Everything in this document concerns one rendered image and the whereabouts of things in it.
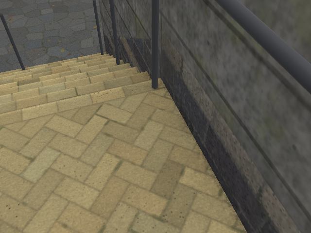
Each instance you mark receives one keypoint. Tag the stairs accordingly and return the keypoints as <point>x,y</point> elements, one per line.
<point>59,80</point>

